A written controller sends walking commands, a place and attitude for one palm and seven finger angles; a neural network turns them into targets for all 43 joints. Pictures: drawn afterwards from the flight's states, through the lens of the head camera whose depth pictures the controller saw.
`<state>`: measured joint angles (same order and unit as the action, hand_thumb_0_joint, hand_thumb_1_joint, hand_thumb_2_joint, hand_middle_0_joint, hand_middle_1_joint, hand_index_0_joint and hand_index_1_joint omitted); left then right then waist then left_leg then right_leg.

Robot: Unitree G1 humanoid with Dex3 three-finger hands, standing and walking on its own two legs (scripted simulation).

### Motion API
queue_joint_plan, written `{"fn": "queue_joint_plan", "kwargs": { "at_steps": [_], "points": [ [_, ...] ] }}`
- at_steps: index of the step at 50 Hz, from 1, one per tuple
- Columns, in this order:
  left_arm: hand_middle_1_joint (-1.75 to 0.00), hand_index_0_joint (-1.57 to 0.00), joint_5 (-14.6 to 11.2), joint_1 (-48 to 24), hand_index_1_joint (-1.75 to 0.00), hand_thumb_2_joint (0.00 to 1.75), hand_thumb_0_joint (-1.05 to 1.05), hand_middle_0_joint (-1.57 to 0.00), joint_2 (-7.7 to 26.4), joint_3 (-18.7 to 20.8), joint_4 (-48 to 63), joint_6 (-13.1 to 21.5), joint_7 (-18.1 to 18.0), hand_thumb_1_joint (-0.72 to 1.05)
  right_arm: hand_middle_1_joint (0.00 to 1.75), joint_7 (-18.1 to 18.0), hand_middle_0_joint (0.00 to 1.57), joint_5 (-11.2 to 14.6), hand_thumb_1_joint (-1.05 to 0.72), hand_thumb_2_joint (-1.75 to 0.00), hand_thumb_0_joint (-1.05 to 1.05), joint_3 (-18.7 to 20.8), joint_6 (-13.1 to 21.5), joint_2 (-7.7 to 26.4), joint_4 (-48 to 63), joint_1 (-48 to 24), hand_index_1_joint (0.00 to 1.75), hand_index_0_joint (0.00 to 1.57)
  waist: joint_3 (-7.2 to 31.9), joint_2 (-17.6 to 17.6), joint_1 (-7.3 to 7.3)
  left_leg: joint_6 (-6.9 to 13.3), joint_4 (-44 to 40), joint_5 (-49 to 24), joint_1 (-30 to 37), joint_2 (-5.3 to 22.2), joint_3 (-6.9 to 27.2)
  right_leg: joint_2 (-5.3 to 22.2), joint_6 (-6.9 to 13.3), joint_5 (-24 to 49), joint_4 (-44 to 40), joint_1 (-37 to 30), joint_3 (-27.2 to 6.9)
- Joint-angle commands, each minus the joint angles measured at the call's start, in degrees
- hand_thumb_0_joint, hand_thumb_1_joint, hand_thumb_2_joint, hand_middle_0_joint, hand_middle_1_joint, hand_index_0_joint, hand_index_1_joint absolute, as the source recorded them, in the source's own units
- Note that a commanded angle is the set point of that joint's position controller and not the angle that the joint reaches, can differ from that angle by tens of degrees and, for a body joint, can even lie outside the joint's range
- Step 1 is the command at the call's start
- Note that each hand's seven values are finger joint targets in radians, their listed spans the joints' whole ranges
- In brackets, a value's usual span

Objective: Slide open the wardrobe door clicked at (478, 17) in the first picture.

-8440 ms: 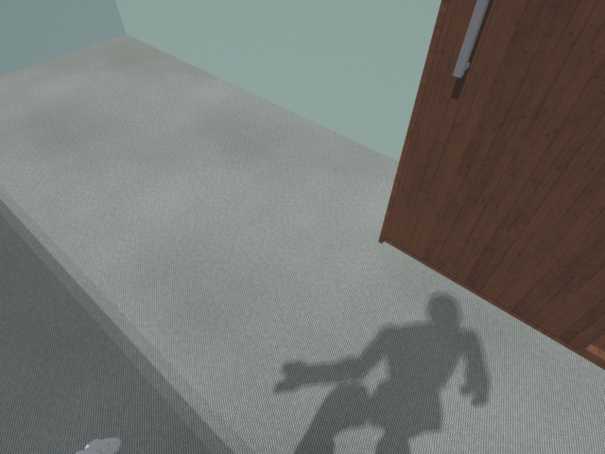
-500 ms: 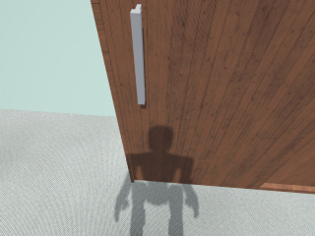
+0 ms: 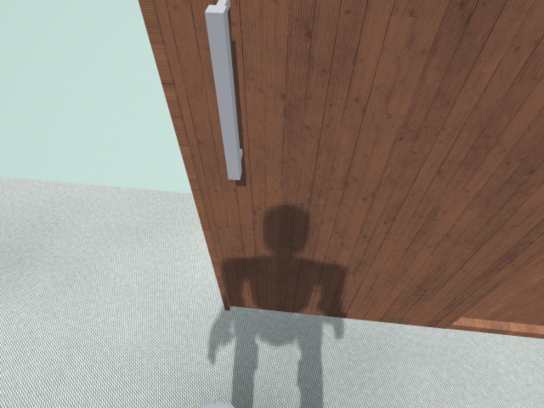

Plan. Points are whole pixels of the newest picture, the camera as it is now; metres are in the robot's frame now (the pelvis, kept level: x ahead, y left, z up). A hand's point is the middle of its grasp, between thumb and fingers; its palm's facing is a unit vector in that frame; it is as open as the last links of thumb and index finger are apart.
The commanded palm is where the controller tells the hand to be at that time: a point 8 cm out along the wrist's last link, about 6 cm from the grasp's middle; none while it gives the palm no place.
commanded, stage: come to a stop and stand still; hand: left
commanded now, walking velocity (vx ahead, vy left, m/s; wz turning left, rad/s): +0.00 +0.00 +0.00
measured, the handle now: (230, 102) +0.49 +0.11 +0.19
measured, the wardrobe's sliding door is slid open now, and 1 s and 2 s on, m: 0.00 0.00 0.00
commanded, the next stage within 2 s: look again from close up in 1.10 s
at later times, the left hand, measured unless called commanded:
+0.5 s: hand out of the picture +0.01 +0.19 -0.16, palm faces +0.04 -0.97 -0.24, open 7.3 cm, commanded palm none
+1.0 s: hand out of the picture -0.01 +0.25 -0.15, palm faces +0.04 -0.95 -0.30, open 7.4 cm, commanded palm none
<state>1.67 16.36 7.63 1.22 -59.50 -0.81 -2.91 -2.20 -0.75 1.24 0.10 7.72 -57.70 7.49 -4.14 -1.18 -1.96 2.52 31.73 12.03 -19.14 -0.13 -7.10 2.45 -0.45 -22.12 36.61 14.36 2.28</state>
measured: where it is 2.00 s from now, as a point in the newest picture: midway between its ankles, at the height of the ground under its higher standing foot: outside the picture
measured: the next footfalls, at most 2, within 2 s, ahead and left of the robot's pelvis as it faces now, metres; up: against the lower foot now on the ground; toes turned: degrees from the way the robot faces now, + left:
none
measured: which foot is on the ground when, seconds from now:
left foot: down 0.00-1.00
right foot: down 0.00-1.00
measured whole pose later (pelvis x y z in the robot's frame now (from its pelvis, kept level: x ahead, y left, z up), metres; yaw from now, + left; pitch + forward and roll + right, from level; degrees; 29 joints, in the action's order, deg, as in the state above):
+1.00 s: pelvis -0.04 +0.02 +0.01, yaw +3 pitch -3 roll -1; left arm 1.8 16.9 16.5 0.6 -55.8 -0.5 -0.9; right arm 0.4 -1.2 0.9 -0.1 15.7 -56.0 13.0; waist -0.1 0.4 -0.1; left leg 3.2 27.0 8.2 -16.4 -0.9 -3.4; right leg 2.7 -1.1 -13.6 27.2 10.9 4.9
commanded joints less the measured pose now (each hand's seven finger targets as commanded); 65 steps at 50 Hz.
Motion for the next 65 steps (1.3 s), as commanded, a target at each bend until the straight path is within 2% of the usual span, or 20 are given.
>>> {"fn": "queue_joint_plan", "kwargs": {
  "at_steps": [1, 2, 3, 4, 6, 8, 11, 17, 18, 19, 20, 21, 23, 24, 27, 33, 42, 46, 56, 65],
  "points": [
    [-0.3, -0.2, 0.3, 6.1, -0.3, 0.9, 0.0, -0.2, 7.6, 0.8, 1.9, 0.6, 0.5, 0.9, 0.3, 1.2, 0.2, 0.1, -0.9, -0.9, 0.0, 1.6, -0.9, 4.3, 2.9, 4.0, 0.3, 0.2, 1.8, -7.3, 1.51, -1.2, -1.5, 9.0, 0.0, 2.6, 5.2, 10.9, 4.8, -1.4, -18.8, 5.2, -12.5],
    [-0.3, -0.2, 0.2, 3.5, -0.3, 0.9, 0.0, -0.2, 9.2, 1.1, 3.4, 0.9, 0.6, 0.9, 0.3, 1.4, 0.2, -0.2, -0.9, -0.9, 0.0, 1.6, -1.6, 3.6, 3.0, 3.5, 0.3, 0.2, -0.7, -12.4, 1.55, -2.1, 3.5, 8.8, 0.4, 1.5, 3.8, 13.2, 6.9, -3.4, -22.6, 9.4, -15.7],
    [-0.3, -0.2, 0.2, 2.1, -0.3, 0.9, 0.0, -0.2, 8.8, 1.1, 4.0, 1.0, 0.5, 0.9, 0.3, 1.4, 0.2, -0.4, -0.9, -0.9, 0.0, 1.7, -1.7, 3.2, 2.9, 3.9, 0.3, 0.2, -1.3, -11.1, 1.78, -2.3, 6.1, 8.8, 1.4, 1.9, 4.3, 14.2, 8.3, -0.4, -23.2, 10.7, -15.4],
    [-0.3, -0.2, 0.1, 0.7, -0.3, 0.9, 0.0, -0.2, 8.7, 0.9, 4.4, 1.3, 0.5, 0.9, 0.3, 1.4, 0.2, -0.5, -0.9, -0.9, 0.0, 1.4, -1.4, 3.0, 2.3, 5.0, 0.3, 0.2, -0.8, -8.5, 2.48, -2.2, 6.6, 7.2, 1.9, 2.2, 4.8, 12.8, 8.5, 6.0, -21.1, 9.3, -13.4],
    [-0.3, -0.2, -0.2, -0.2, -0.3, 0.9, 0.0, -0.2, 8.9, 0.9, 4.5, 1.7, 0.8, 0.9, 0.3, 1.3, 0.2, -0.3, -0.9, -0.9, 0.0, 0.9, -0.6, 3.2, 1.0, 7.6, 0.3, 0.2, 1.8, -5.4, 3.08, -2.2, 0.6, 1.3, 4.7, 2.8, 5.0, 9.8, 7.0, 13.7, -16.0, 5.8, -8.3],
    [-0.3, -0.2, -0.4, 0.6, -0.3, 0.9, 0.0, -0.2, 8.3, 0.8, 4.3, 1.8, 0.9, 0.9, 0.3, 1.0, 0.2, -0.3, -0.9, -0.9, 0.0, 0.6, 0.4, 4.6, 0.3, 8.0, 0.3, 0.2, 3.4, -2.1, 2.14, -1.6, -5.2, -8.0, 6.8, 5.5, 7.1, 6.2, 4.1, 15.5, -12.9, 2.6, -5.1],
    [-0.3, -0.2, -0.8, 1.2, -0.3, 0.9, 0.0, -0.2, 8.2, 0.7, 3.2, 1.2, 1.0, 0.9, 0.3, 0.9, 0.2, -0.3, -0.9, -0.9, 0.0, 0.1, 0.7, 5.9, -0.2, 6.7, 0.3, 0.2, 1.6, 3.8, 0.69, -0.9, -8.9, -5.5, 3.2, 7.0, 9.8, 4.1, 2.2, 8.2, -13.8, 0.0, -3.8],
    [-0.3, -0.2, -0.9, 1.6, -0.3, 0.9, 0.0, -0.2, 8.4, 0.5, 1.2, 1.2, 1.5, 0.9, 0.3, 0.9, 0.2, -0.4, -0.9, -0.9, 0.0, -0.4, 0.7, 6.1, -2.0, 9.3, 0.3, 0.2, 0.2, 2.1, 1.06, -1.5, -11.2, 3.0, 2.3, 5.7, 9.4, 4.5, 2.9, 0.3, -18.2, -0.1, -4.5],
    [-0.3, -0.2, 0.5, 1.0, -0.3, 0.9, 0.0, -0.2, 17.7, 0.0, 5.1, 3.4, 0.9, 0.9, 0.3, 1.0, 0.2, -0.9, -0.9, -0.9, 0.0, 0.7, 1.8, 13.7, 3.7, 7.5, 0.3, 0.2, -6.6, 6.9, 2.76, -1.6, -7.5, -6.3, 2.7, 3.4, 10.9, 4.3, 3.4, 13.0, -18.5, 0.5, -5.6],
    [-0.3, -0.2, -0.1, 0.2, -0.3, 0.9, 0.0, -0.2, 16.2, 1.9, 5.3, 3.6, 1.0, 0.9, 0.3, 0.8, 0.2, -0.7, -0.9, -0.9, 0.0, 2.2, 3.0, 13.6, 4.6, 8.9, 0.3, 0.2, 8.4, 9.7, 2.63, -1.2, -4.0, -9.0, 6.0, 5.5, 10.8, 6.6, 4.4, 14.9, -12.6, -4.5, -5.1],
    [-0.3, -0.2, -0.7, 0.3, -0.3, 0.9, 0.0, -0.2, 14.0, 1.3, 5.7, 3.5, 0.9, 0.9, 0.3, 0.4, 0.2, -0.6, -0.9, -0.9, 0.0, 1.6, 2.8, 11.6, 4.5, 9.8, 0.3, 0.2, 13.7, 8.2, 2.58, -0.6, -2.4, -10.4, 7.2, 5.4, 10.7, 6.5, 5.2, 18.0, -11.9, -7.6, -5.3],
    [-0.3, -0.2, -0.7, 1.0, -0.3, 0.9, 0.0, -0.2, 12.2, 1.3, 6.0, 3.1, 0.9, 0.9, 0.3, 0.3, 0.2, -0.7, -0.9, -0.9, 0.0, 1.4, 2.4, 9.6, 5.0, 10.9, 0.3, 0.2, 14.0, 4.2, 2.56, -0.6, -1.7, -9.1, 6.0, 4.9, 9.8, 6.8, 5.3, 19.1, -11.9, -7.9, -5.2],
    [-0.3, -0.2, -0.5, 1.0, -0.3, 0.9, 0.0, -0.2, 11.8, 0.9, 6.5, 2.6, 0.8, 0.9, 0.3, 0.5, 0.2, -0.9, -0.9, -0.9, 0.0, 1.0, 1.7, 9.1, 5.5, 11.8, 0.3, 0.2, 8.2, -3.9, 2.61, -0.7, -1.2, -3.8, 2.6, 3.8, 8.0, 7.7, 5.8, 16.1, -13.6, -5.3, -5.9],
    [-0.3, -0.2, -0.4, 0.3, -0.3, 0.9, 0.0, -0.2, 12.3, 1.3, 7.1, 2.2, 0.8, 0.9, 0.3, 0.5, 0.2, -0.8, -0.9, -0.9, 0.0, 1.3, 1.5, 9.5, 5.8, 11.6, 0.3, 0.2, 3.8, -5.0, 3.09, -0.9, -1.0, -1.9, 1.8, 3.6, 7.6, 8.0, 5.9, 12.2, -14.4, -1.3, -5.8],
    [-0.3, -0.2, -0.2, -0.3, -0.3, 0.9, 0.0, -0.2, 13.4, 1.8, 8.6, 1.3, 0.8, 0.9, 0.3, 0.6, 0.2, -0.6, -0.9, -0.9, 0.0, 1.9, 1.0, 10.8, 6.0, 12.5, 0.3, 0.2, -1.6, -1.5, 3.42, -0.6, -2.4, -0.1, 1.9, 4.1, 8.6, 6.3, 5.6, 2.1, -15.2, 5.1, -5.6],
    [-0.3, -0.2, -0.3, 1.6, -0.3, 0.9, 0.0, -0.2, 14.3, 1.6, 9.3, 1.4, 1.0, 0.9, 0.3, 1.0, 0.2, -0.5, -0.9, -0.9, 0.0, 1.8, 1.5, 14.1, 6.6, 9.8, 0.3, 0.2, 0.6, 4.6, 1.61, 1.0, -9.2, 2.2, -1.2, 6.7, 13.7, 2.8, 3.5, 4.4, -11.6, -0.7, -2.6],
    [-0.3, -0.2, -0.1, 1.1, -0.3, 0.9, 0.0, -0.2, 16.5, 1.5, 8.5, 1.4, 1.5, 0.9, 0.3, 1.6, 0.2, -0.4, -0.9, -0.9, 0.0, 2.1, 1.3, 17.2, 6.1, 6.0, 0.3, 0.2, 1.0, 3.2, 1.74, 0.4, -14.8, 12.7, -0.5, 6.9, 15.2, 3.2, 2.8, 1.7, -13.9, -0.6, -2.9],
    [-0.3, -0.2, 0.0, 0.6, -0.3, 0.9, 0.0, -0.2, 17.5, 1.4, 7.7, 1.8, 1.5, 0.9, 0.3, 1.8, 0.2, -0.3, -0.9, -0.9, 0.0, 2.0, 1.4, 18.0, 5.5, 5.1, 0.3, 0.2, 1.5, 1.4, 2.0, 0.1, -14.3, 10.6, 0.9, 6.6, 14.4, 4.2, 2.8, 1.9, -15.6, -0.6, -3.4],
    [-0.3, -0.2, 0.0, 1.6, -0.3, 0.9, 0.0, -0.2, 18.2, 0.9, 4.6, 1.7, 1.6, 0.9, 0.3, 2.0, 0.2, 0.0, -0.9, -0.9, 0.0, 1.9, 1.1, 19.2, 2.9, 3.7, 0.3, 0.2, 1.3, 3.8, 1.92, -0.4, -17.1, 12.7, 1.8, 6.9, 15.5, 4.5, 2.3, 1.5, -16.9, -0.9, -3.2],
    [-0.3, -0.2, -0.2, 2.1, -0.3, 0.9, 0.0, -0.2, 17.8, 0.4, 2.4, 1.8, 1.4, 0.9, 0.3, 2.0, 0.2, 0.3, -0.9, -0.9, 0.0, 1.6, 1.1, 18.7, 0.5, 3.9, 0.3, 0.2, 1.9, 2.8, 1.9, -0.7, -17.5, 9.2, 3.6, 7.0, 15.2, 4.9, 2.1, 4.3, -17.6, -2.6, -2.8]
  ]
}}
